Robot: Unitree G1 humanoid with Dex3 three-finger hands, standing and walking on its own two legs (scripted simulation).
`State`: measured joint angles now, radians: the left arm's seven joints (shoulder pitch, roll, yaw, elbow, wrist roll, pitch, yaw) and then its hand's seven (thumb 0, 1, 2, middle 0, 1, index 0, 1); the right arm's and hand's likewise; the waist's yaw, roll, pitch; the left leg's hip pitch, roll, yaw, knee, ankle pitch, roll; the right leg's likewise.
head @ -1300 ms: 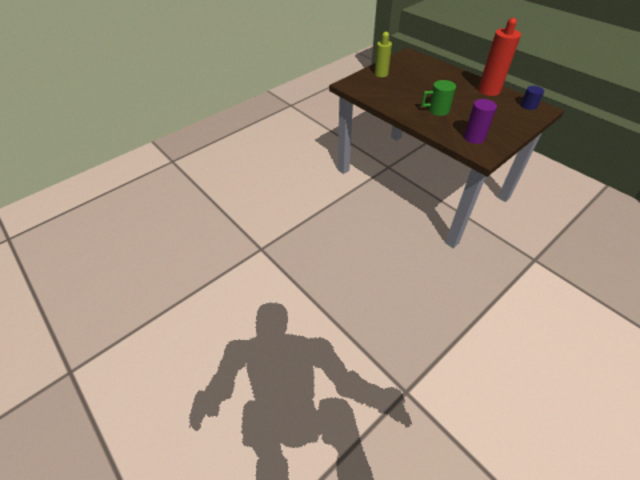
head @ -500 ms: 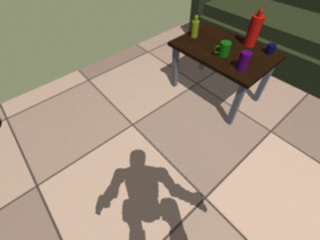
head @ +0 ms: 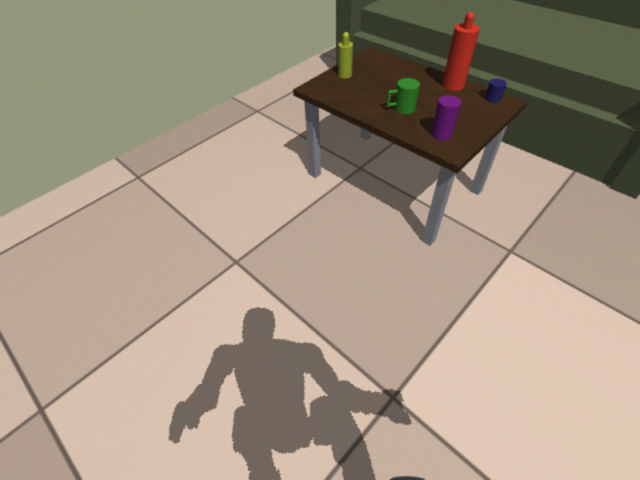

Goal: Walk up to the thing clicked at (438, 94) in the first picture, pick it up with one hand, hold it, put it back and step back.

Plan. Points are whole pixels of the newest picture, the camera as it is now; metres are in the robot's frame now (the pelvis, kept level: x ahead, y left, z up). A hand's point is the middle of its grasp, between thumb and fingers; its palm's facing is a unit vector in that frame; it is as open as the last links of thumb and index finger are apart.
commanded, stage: walk up
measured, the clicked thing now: (402, 96) +1.35 -0.32 -0.28
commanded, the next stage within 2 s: none
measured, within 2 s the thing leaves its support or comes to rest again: neither
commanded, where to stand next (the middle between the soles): +0.79 +0.03 m, yaw -14 degrees
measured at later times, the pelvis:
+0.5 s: pelvis +0.19 -0.02 -0.01, yaw -6 degrees
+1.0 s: pelvis +0.40 -0.01 -0.03, yaw -11 degrees
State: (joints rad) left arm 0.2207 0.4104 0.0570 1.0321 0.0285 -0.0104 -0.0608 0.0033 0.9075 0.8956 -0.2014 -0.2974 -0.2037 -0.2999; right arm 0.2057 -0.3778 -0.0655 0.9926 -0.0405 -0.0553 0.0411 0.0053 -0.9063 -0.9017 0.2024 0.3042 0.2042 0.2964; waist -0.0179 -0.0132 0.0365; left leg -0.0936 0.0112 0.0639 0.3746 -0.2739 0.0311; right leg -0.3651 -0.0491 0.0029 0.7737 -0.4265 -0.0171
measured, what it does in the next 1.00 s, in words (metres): walks ahead: right foot, then left foot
